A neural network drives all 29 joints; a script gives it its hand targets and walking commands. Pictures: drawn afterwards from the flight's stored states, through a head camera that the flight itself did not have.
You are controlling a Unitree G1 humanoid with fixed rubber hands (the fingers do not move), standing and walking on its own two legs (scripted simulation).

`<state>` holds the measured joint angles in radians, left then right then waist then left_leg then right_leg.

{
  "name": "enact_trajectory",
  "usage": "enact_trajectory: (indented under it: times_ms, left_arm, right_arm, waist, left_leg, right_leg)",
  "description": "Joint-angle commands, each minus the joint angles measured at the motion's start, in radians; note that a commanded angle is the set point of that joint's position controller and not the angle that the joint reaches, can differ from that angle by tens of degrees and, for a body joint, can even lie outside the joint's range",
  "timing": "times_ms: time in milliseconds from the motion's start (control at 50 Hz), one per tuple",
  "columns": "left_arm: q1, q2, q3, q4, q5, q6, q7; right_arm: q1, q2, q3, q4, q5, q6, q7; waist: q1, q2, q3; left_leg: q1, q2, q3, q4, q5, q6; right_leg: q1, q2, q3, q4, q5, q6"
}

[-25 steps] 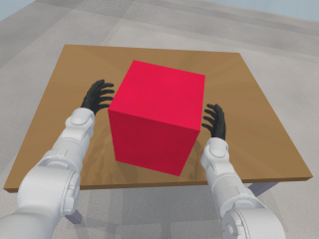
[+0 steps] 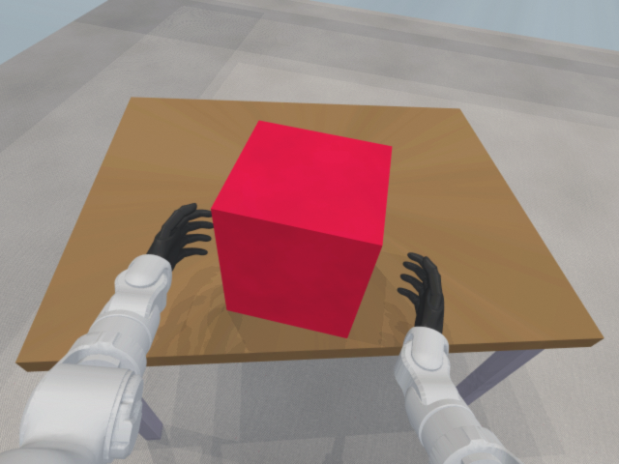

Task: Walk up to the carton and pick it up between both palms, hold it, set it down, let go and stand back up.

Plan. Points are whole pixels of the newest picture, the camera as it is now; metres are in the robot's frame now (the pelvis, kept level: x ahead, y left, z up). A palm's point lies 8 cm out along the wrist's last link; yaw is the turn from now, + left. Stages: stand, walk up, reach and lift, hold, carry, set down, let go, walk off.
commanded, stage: set down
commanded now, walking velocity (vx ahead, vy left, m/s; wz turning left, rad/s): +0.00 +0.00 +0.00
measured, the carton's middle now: (304, 233) +0.47 -0.03 +0.01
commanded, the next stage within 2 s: none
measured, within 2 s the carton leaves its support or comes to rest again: neither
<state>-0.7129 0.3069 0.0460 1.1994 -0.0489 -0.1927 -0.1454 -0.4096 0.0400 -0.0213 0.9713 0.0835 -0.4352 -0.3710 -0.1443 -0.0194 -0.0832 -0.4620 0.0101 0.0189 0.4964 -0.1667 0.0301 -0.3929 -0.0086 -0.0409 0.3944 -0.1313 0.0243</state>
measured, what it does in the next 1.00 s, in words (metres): stands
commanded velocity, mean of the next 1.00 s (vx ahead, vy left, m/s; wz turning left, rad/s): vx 0.00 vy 0.00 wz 0.00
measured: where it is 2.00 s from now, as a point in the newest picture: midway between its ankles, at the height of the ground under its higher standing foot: outside the picture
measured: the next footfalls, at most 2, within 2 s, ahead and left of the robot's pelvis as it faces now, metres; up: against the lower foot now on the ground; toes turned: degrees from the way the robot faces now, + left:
none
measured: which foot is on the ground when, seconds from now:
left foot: down 0.00-1.00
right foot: down 0.00-1.00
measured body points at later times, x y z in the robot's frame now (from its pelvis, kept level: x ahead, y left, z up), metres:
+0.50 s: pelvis -0.01 +0.00 +0.00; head +0.01 +0.02 +0.45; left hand +0.38 +0.22 +0.04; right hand +0.29 -0.18 +0.02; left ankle +0.05 +0.09 -0.74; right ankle +0.03 -0.14 -0.74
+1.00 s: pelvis +0.01 +0.00 +0.00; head +0.02 +0.02 +0.45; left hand +0.30 +0.26 +0.03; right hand +0.22 -0.17 +0.02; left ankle +0.05 +0.09 -0.74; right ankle +0.04 -0.14 -0.74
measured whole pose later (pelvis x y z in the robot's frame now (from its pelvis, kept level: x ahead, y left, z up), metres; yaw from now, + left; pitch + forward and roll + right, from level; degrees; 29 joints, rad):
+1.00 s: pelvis +0.01 +0.00 +0.00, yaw +0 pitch -2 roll -2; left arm -0.01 0.48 0.05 0.37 -0.24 -0.06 -0.24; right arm 0.27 0.08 0.12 0.20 0.09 -0.25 -0.43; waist -0.03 -0.02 0.06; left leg -0.25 0.01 0.02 0.50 -0.22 0.03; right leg -0.19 -0.01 -0.04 0.41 -0.19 0.02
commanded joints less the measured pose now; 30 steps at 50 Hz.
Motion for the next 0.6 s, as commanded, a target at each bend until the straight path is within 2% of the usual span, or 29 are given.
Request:
enact_trajectory:
  times_ms: [0, 80, 100, 140, 200, 260, 280, 300, 320, 340, 360, 380, 400, 420, 440, 460, 480, 500, 580]
  left_arm:
    - [-0.182, 0.181, 0.024, -0.224, -0.057, -0.028, -0.008]
    - [-0.145, 0.192, 0.001, -0.254, -0.096, -0.021, -0.008]
    - [-0.195, 0.203, -0.019, -0.236, -0.112, -0.014, -0.01]
    - [-0.122, 0.209, -0.02, -0.265, -0.126, -0.005, -0.019]
    - [-0.169, 0.237, -0.045, -0.29, -0.164, 0.003, -0.026]
    - [-0.054, 0.238, -0.03, -0.312, -0.145, 0.027, -0.046]
    - [-0.059, 0.241, -0.04, -0.346, -0.151, 0.031, -0.05]
    - [-0.085, 0.25, -0.037, -0.346, -0.149, 0.04, -0.054]
    - [-0.032, 0.254, -0.023, -0.369, -0.153, 0.047, -0.058]
    - [-0.044, 0.249, -0.034, -0.393, -0.155, 0.051, -0.062]
    - [0.005, 0.255, -0.022, -0.415, -0.156, 0.057, -0.065]
    - [0.013, 0.255, -0.016, -0.428, -0.152, 0.06, -0.068]
    - [0.068, 0.257, 0.004, -0.476, -0.138, 0.072, -0.068]
    - [0.058, 0.263, 0.008, -0.508, -0.136, 0.08, -0.071]
    - [0.104, 0.255, 0.013, -0.539, -0.136, 0.086, -0.071]
    - [0.111, 0.269, 0.023, -0.584, -0.13, 0.096, -0.073]
    - [0.108, 0.265, 0.02, -0.571, -0.139, 0.106, -0.077]
    - [0.193, 0.266, 0.027, -0.6, -0.13, 0.11, -0.079]
    - [0.348, 0.279, 0.08, -0.755, -0.107, 0.134, -0.095]
  right_arm:
    - [-0.122, -0.04, 0.048, -0.244, 0.107, 0.011, -0.006]
    - [-0.106, -0.028, 0.033, -0.299, 0.089, 0.044, -0.013]
    - [-0.15, -0.037, 0.033, -0.312, 0.094, 0.063, -0.015]
    - [-0.081, -0.015, 0.061, -0.35, 0.108, 0.078, -0.021]
    - [-0.123, -0.018, 0.043, -0.385, 0.091, 0.11, -0.032]
    - [-0.009, 0.002, 0.078, -0.389, 0.092, 0.133, -0.052]
    - [-0.007, 0.001, 0.068, -0.376, 0.094, 0.138, -0.055]
    - [-0.028, 0.002, 0.072, -0.401, 0.087, 0.143, -0.058]
    - [0.008, 0.007, 0.095, -0.437, 0.101, 0.144, -0.063]
    - [-0.008, 0.005, 0.088, -0.455, 0.099, 0.146, -0.064]
    - [0.047, 0.01, 0.106, -0.474, 0.103, 0.144, -0.068]
    - [0.049, 0.018, 0.108, -0.494, 0.096, 0.141, -0.068]
    - [0.111, 0.021, 0.108, -0.523, 0.104, 0.133, -0.075]
    - [0.094, 0.015, 0.095, -0.542, 0.093, 0.132, -0.079]
    - [0.145, 0.028, 0.121, -0.566, 0.103, 0.126, -0.078]
    - [0.16, 0.014, 0.09, -0.583, 0.09, 0.12, -0.084]
    - [0.149, 0.021, 0.122, -0.606, 0.094, 0.127, -0.079]
    - [0.228, 0.033, 0.132, -0.633, 0.097, 0.121, -0.081]
    - [0.393, 0.05, 0.178, -0.724, 0.097, 0.095, -0.086]
  waist:
    - [0.068, 0.109, -0.316]
    - [0.085, 0.087, -0.283]
    - [0.071, 0.092, -0.263]
    - [0.091, 0.079, -0.245]
    - [0.071, 0.083, -0.234]
    - [0.09, 0.063, -0.177]
    - [0.078, 0.086, -0.184]
    - [0.081, 0.082, -0.173]
    - [0.101, 0.072, -0.178]
    - [0.09, 0.073, -0.163]
    - [0.104, 0.073, -0.169]
    - [0.104, 0.055, -0.16]
    - [0.117, 0.065, -0.164]
    - [0.113, 0.076, -0.181]
    - [0.128, 0.078, -0.172]
    - [0.112, 0.08, -0.184]
    - [0.128, 0.071, -0.167]
    - [0.139, 0.072, -0.137]
    - [0.169, 0.085, -0.11]
  left_leg:
    - [0.327, 0.006, 0.008, 0.019, 0.053, -0.052]
    - [0.277, 0.021, 0.004, -0.022, -0.099, -0.039]
    - [0.243, 0.022, 0.004, -0.025, -0.127, -0.034]
    - [0.238, 0.029, 0.005, -0.039, -0.153, -0.025]
    - [0.188, 0.035, 0.003, -0.042, -0.209, -0.012]
    - [0.229, 0.04, 0.004, -0.044, -0.178, -0.007]
    - [0.243, 0.041, -0.002, -0.048, -0.186, -0.009]
    - [0.231, 0.038, 0.003, -0.035, -0.188, -0.009]
    - [0.243, 0.039, 0.002, -0.043, -0.167, -0.008]
    - [0.241, 0.038, 0.005, -0.037, -0.176, -0.009]
    - [0.257, 0.033, 0.009, -0.031, -0.153, -0.008]
    - [0.258, 0.032, 0.007, -0.023, -0.149, -0.006]
    - [0.29, 0.034, 0.009, -0.028, -0.12, -0.014]
    - [0.284, 0.036, 0.001, -0.027, -0.127, -0.018]
    - [0.309, 0.035, 0.003, -0.028, -0.088, -0.019]
    - [0.326, 0.038, -0.003, -0.029, -0.073, -0.026]
    - [0.313, 0.034, 0.001, -0.027, -0.083, -0.022]
    - [0.338, 0.036, -0.002, -0.03, -0.066, -0.021]
    - [0.447, 0.032, 0.004, -0.014, 0.071, -0.04]
  right_leg:
    - [0.093, 0.04, 0.001, -0.024, 0.081, -0.025]
    - [0.119, 0.031, 0.011, -0.026, -0.048, -0.032]
    - [0.109, 0.031, 0.011, -0.017, -0.066, -0.033]
    - [0.156, 0.023, 0.024, -0.015, -0.083, -0.032]
    - [0.172, 0.022, 0.028, 0.003, -0.134, -0.031]
    - [0.217, 0.018, 0.038, -0.009, -0.132, -0.034]
    - [0.208, 0.018, 0.032, -0.009, -0.121, -0.035]
    - [0.185, 0.017, 0.032, -0.006, -0.136, -0.034]
    - [0.215, 0.016, 0.033, -0.008, -0.127, -0.034]
    - [0.207, 0.019, 0.035, -0.009, -0.136, -0.034]
    - [0.223, 0.013, 0.04, -0.014, -0.129, -0.035]
    - [0.203, 0.015, 0.041, -0.013, -0.14, -0.033]
    - [0.226, 0.017, 0.038, -0.02, -0.097, -0.034]
    - [0.216, 0.019, 0.038, -0.02, -0.098, -0.035]
    - [0.223, 0.018, 0.035, -0.019, -0.065, -0.038]
    - [0.225, 0.026, 0.027, -0.022, -0.039, -0.034]
    - [0.219, 0.022, 0.03, -0.023, -0.064, -0.036]
    - [0.23, 0.02, 0.032, -0.026, -0.047, -0.037]
    - [0.241, 0.023, 0.029, -0.044, 0.031, -0.041]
